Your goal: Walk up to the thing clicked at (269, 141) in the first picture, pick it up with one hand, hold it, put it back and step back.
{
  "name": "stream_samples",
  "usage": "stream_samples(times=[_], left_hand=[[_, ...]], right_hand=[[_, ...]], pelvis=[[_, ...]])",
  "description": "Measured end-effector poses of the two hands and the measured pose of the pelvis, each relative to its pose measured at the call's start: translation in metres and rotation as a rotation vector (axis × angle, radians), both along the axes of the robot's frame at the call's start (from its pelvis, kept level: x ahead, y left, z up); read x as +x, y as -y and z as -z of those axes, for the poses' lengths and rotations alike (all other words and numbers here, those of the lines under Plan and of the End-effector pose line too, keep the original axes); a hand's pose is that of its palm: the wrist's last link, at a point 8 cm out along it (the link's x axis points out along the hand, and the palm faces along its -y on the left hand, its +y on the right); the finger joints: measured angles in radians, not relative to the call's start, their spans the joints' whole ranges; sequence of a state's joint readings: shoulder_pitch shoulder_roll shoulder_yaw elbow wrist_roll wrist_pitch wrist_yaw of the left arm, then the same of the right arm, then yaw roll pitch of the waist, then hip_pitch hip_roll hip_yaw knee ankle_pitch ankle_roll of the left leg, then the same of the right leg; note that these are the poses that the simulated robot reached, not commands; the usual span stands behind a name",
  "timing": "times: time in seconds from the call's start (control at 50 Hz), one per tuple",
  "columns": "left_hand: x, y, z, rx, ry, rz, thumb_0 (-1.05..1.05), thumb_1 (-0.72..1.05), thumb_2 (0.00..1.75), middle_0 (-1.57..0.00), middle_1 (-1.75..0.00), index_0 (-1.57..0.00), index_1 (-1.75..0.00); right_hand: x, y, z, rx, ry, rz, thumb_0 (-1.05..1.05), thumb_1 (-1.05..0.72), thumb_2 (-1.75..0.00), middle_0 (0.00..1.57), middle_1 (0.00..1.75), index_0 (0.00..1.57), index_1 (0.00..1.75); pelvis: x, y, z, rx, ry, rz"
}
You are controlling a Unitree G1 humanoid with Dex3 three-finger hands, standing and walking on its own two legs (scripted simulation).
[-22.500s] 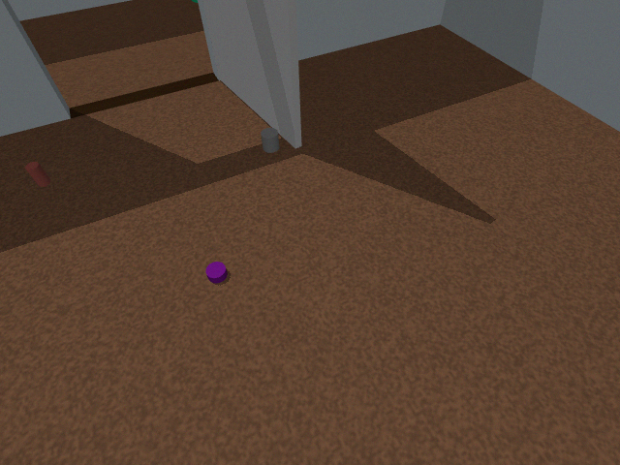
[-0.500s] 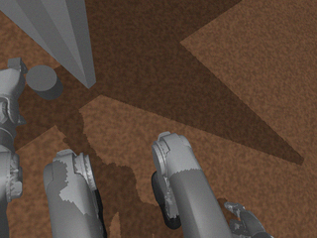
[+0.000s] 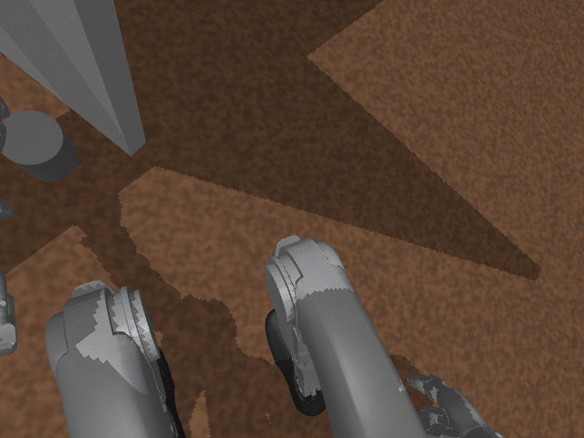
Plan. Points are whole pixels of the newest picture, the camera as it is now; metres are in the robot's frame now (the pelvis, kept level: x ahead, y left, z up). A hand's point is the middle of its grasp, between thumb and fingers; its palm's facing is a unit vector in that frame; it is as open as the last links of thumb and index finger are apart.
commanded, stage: rise first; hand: left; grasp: from above
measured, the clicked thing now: (41, 148) +0.56 +0.27 -0.29
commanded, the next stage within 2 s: approach in 1.26 s
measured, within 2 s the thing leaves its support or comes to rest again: neither
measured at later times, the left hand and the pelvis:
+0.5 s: hand out of the picture +0.50 +0.30 -0.17, palm faces -0.44 -0.08 -0.89, open 14.0 cm; pelvis +0.00 +0.00 -0.01, yaw -1 degrees
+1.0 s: hand out of the picture +0.51 +0.30 -0.18, palm faces -0.44 -0.08 -0.89, open 14.0 cm; pelvis +0.00 +0.00 -0.01, yaw -2 degrees
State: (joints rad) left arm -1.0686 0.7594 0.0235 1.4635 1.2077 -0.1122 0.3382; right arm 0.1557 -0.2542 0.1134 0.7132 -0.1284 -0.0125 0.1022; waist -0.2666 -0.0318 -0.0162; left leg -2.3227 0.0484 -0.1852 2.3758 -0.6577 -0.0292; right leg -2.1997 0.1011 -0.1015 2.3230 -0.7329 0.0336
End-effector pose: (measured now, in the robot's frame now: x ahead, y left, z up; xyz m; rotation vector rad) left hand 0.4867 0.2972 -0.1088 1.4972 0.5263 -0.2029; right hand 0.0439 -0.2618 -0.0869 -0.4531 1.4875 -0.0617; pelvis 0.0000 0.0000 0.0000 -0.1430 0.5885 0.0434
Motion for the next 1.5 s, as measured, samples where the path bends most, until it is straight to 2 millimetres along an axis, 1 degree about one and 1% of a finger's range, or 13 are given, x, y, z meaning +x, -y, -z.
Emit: stream_samples(times=[0.78,1.02,1.4,1.5], left_hand=[[0.025,-0.001,0.014,0.003,0.0,0.005,0.0,-0.52,0.97,-0.07,-1.09,-0.09,-1.07],[0.033,0.001,0.012,0.003,0.004,0.004,0.0,-0.52,0.97,-0.07,-1.1,-0.09,-1.08],[0.029,0.003,0.007,0.002,0.0,0.014,0.0,-0.51,0.98,-0.08,-1.1,-0.09,-1.08],[0.031,0.007,0.007,-0.003,0.005,0.008,0.0,-0.49,0.98,-0.08,-1.14,-0.11,-1.11]], right_hand=[[-0.017,-0.011,-0.002,-0.009,-0.035,-0.013,0.0,-0.91,-0.9,0.2,0.3,0.2,0.3],[-0.017,-0.012,-0.001,-0.005,-0.04,-0.015,0.0,-0.91,-0.9,0.2,0.3,0.2,0.3],[-0.013,-0.013,-0.003,-0.005,-0.024,-0.015,0.0,-0.9,-0.9,0.2,0.3,0.2,0.3],[-0.014,-0.013,-0.003,-0.004,-0.025,-0.023,0.0,-0.9,-0.9,0.2,0.3,0.2,0.3]], pelvis=[[-0.001,-0.003,0.011,-0.026,0.018,0.013],[0.0,-0.003,0.012,-0.028,0.017,0.017],[-0.002,-0.004,0.01,-0.029,0.016,0.013],[-0.003,-0.003,0.01,-0.025,0.014,0.011]])
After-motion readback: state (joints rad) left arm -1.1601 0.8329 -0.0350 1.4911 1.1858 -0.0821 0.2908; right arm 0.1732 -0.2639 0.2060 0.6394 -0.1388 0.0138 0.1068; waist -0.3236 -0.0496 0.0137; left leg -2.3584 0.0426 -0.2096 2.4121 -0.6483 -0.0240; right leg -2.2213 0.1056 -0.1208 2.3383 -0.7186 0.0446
